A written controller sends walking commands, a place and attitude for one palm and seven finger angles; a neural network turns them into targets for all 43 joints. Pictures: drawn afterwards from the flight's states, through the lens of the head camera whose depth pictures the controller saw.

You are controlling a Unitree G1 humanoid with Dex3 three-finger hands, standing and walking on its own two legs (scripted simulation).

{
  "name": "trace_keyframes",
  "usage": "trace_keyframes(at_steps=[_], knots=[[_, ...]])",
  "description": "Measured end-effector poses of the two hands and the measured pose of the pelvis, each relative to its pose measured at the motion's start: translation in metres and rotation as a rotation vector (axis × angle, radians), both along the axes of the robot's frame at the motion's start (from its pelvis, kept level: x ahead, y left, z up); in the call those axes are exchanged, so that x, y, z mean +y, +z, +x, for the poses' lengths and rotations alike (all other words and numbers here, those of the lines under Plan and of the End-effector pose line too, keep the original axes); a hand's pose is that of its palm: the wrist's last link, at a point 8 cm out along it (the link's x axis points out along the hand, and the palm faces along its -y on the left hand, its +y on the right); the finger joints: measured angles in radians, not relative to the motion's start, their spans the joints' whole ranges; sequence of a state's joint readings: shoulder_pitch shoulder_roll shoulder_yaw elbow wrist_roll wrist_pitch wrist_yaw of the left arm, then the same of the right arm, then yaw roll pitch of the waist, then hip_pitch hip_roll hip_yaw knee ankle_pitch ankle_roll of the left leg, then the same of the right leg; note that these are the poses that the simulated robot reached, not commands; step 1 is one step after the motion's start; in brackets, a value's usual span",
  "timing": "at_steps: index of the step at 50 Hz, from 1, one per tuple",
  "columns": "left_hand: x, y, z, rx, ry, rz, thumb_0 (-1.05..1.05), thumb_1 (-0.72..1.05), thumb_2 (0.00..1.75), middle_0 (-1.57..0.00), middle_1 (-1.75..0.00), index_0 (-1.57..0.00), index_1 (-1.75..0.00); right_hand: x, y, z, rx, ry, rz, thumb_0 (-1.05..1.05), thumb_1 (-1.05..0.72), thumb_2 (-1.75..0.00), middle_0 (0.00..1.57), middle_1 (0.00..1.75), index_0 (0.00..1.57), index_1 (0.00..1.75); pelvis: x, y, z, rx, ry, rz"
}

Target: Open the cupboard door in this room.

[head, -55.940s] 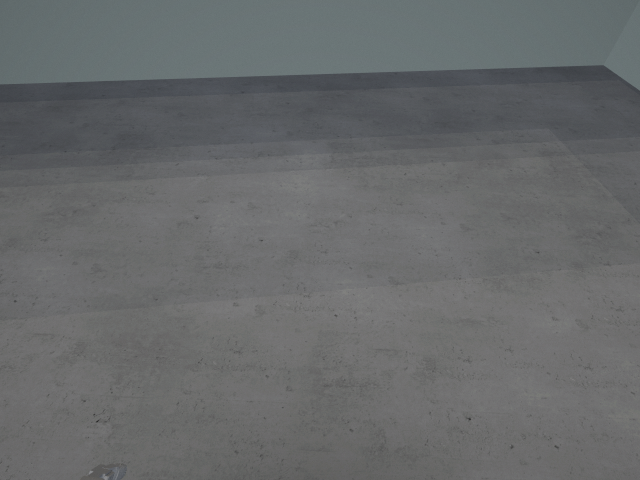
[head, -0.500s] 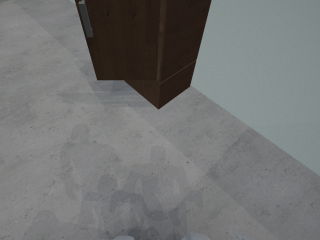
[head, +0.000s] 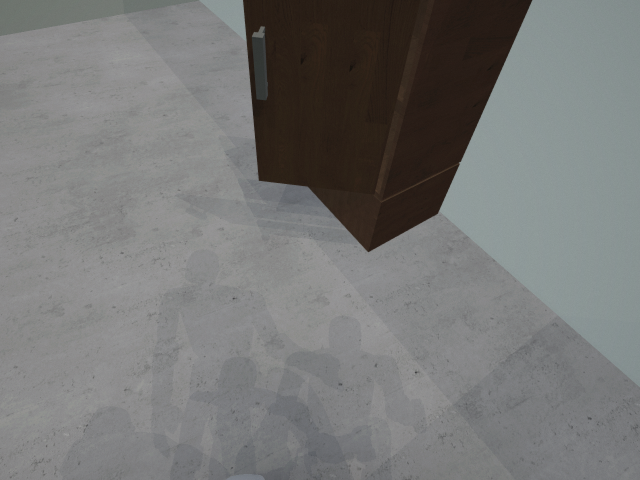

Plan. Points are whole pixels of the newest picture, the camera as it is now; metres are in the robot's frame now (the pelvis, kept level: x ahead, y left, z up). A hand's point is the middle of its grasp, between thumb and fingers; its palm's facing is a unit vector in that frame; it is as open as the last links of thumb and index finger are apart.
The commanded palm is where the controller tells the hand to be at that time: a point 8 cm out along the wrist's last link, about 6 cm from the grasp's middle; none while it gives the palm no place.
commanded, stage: take the last steps up to it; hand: left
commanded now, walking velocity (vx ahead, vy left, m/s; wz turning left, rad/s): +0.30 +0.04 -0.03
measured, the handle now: (262, 63) +1.00 +0.24 -0.01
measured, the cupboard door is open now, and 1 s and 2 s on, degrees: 49 49 49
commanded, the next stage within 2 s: come to a stop and stand still in 1.06 s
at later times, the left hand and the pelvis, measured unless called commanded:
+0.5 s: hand (222, 398) +0.24 +0.17 -0.14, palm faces +0.00 -0.98 -0.19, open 7.3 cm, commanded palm none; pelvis +0.14 -0.01 +0.01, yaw -1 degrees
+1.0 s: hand (196, 331) +0.35 +0.24 -0.16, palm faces +0.02 -0.99 -0.15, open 7.3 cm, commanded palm none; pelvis +0.31 +0.06 +0.02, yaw -3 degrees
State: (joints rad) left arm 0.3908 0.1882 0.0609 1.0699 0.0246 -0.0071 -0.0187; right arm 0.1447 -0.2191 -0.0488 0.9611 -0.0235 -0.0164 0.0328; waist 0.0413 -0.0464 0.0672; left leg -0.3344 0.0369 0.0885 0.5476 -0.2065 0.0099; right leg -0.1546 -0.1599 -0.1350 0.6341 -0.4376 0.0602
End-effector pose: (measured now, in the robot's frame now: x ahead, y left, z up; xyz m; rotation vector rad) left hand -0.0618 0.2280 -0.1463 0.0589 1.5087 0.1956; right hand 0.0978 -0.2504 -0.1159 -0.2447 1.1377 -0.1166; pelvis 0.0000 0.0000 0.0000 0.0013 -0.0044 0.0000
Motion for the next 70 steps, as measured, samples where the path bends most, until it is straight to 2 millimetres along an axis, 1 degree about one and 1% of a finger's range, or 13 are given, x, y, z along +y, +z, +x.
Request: trace_keyframes(at_steps=[4,9,16,20,24,29,36,40,43,49,59,63,70], knots=[[0.02,-0.001,0.033,0.003,-0.032,0.015,0.01,0.91,0.9,-0.2,-0.29,-0.2,-0.3,0.022,-0.001,0.001,-0.002,-0.024,0.007,0.01,-0.91,-0.9,0.2,0.3,0.2,0.3,0.01,0.002,0.015,-0.01,-0.017,0.008],[0.03,0.015,0.117,-0.154,-0.075,0.034,0.01,0.92,0.9,-0.2,-0.29,-0.2,-0.3,0.033,-0.002,-0.024,0.108,-0.083,0.027,0.0,-0.93,-0.9,0.2,0.3,0.2,0.3,0.015,0.014,0.04,-0.008,-0.016,0.01],[0.014,0.033,0.242,-0.349,-0.168,0.053,0.01,0.92,0.9,-0.19,-0.29,-0.2,-0.3,0.029,-0.015,-0.055,0.281,-0.17,0.075,0.01,-0.92,-0.9,0.2,0.3,0.2,0.3,0.006,0.013,0.085,-0.015,-0.023,0.031],[0.001,0.03,0.291,-0.426,-0.193,0.069,0.0,0.91,0.9,-0.2,-0.29,-0.2,-0.3,0.021,-0.029,-0.051,0.352,-0.201,0.096,0.01,-0.91,-0.9,0.2,0.3,0.2,0.3,-0.006,0.001,0.113,-0.025,-0.022,0.028],[-0.009,0.031,0.296,-0.393,-0.168,0.053,0.0,0.91,0.9,-0.2,-0.29,-0.2,-0.3,0.014,-0.021,-0.011,0.334,-0.201,0.087,0.01,-0.91,-0.9,0.2,0.3,0.2,0.3,-0.008,0.009,0.138,-0.026,-0.013,0.007],[0.002,0.029,0.284,-0.287,-0.106,0.056,-0.01,0.95,0.9,-0.2,-0.3,-0.21,-0.3,0.015,-0.006,0.069,0.222,-0.164,0.075,0.01,-0.91,-0.9,0.2,0.3,0.2,0.3,-0.004,0.019,0.172,-0.008,-0.01,0.002],[0.026,0.011,0.258,-0.089,-0.035,0.008,0.0,0.93,0.9,-0.2,-0.29,-0.2,-0.3,0.042,0.003,0.199,0.05,-0.061,0.054,0.01,-0.91,-0.9,0.2,0.3,0.2,0.3,0.025,0.014,0.227,-0.015,-0.013,-0.009],[0.045,-0.007,0.262,0.009,-0.031,-0.019,0.0,0.92,0.9,-0.2,-0.29,-0.2,-0.3,0.06,-0.002,0.256,-0.06,-0.038,0.018,0.01,-0.91,-0.9,0.2,0.3,0.2,0.3,0.048,-0.003,0.258,-0.022,-0.034,-0.02],[0.056,-0.007,0.292,0.002,-0.052,-0.014,0.01,0.92,0.9,-0.2,-0.29,-0.2,-0.3,0.072,0.0,0.266,-0.054,-0.048,0.016,0.0,-0.91,-0.9,0.2,0.3,0.2,0.3,0.055,0.0,0.274,-0.018,-0.042,-0.005],[0.064,0.012,0.387,-0.155,-0.092,0.002,0.01,0.92,0.9,-0.19,-0.29,-0.2,-0.3,0.077,0.002,0.257,0.056,-0.103,0.015,-0.01,-0.94,-0.9,0.2,0.3,0.2,0.3,0.063,0.015,0.308,0.002,-0.044,0.0],[0.039,0.021,0.533,-0.336,-0.21,0.034,0.0,0.91,0.9,-0.19,-0.29,-0.2,-0.3,0.069,-0.019,0.229,0.274,-0.216,0.08,0.0,-0.92,-0.9,0.2,0.3,0.2,0.3,0.039,0.007,0.374,0.001,-0.059,0.036],[0.026,0.021,0.558,-0.337,-0.221,0.035,0.0,0.91,0.9,-0.2,-0.29,-0.2,-0.3,0.066,-0.022,0.24,0.325,-0.237,0.087,0.01,-0.91,-0.9,0.2,0.3,0.2,0.3,0.033,0.007,0.395,-0.006,-0.052,0.006],[0.023,0.011,0.573,-0.279,-0.183,0.024,0.0,0.93,0.9,-0.2,-0.29,-0.2,-0.3,0.066,-0.017,0.286,0.28,-0.24,0.059,0.01,-0.91,-0.9,0.2,0.3,0.2,0.3,0.034,0.008,0.421,-0.013,-0.067,0.005]])
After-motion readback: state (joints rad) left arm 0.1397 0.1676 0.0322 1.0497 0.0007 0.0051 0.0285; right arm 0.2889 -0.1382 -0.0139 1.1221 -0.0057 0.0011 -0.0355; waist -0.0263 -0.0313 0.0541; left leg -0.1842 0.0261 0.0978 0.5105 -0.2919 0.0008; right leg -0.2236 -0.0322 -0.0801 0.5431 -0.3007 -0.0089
